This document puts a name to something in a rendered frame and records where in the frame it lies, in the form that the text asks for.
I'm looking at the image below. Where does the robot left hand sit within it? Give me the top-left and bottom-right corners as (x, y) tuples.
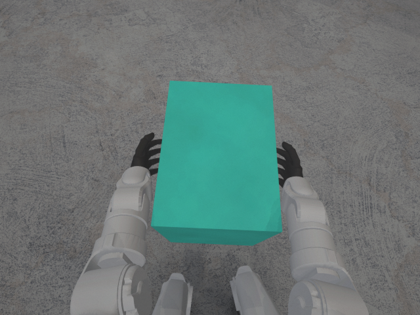
(131, 133), (162, 176)

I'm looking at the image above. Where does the robot left shin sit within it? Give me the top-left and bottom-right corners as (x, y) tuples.
(161, 273), (186, 289)

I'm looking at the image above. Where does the carton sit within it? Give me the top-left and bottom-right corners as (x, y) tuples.
(151, 81), (282, 246)

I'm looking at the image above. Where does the left robot forearm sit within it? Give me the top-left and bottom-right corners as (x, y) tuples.
(70, 166), (153, 315)

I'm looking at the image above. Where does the right robot upper arm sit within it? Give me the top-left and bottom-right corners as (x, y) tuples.
(288, 278), (369, 315)

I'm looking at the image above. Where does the robot right hand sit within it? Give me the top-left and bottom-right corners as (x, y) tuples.
(276, 142), (303, 187)

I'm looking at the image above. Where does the right robot forearm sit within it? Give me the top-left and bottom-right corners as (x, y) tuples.
(280, 177), (361, 296)

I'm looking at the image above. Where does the left robot thigh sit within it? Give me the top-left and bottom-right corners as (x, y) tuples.
(152, 279), (193, 315)

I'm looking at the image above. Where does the left robot upper arm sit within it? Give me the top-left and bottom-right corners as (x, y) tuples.
(71, 263), (152, 315)

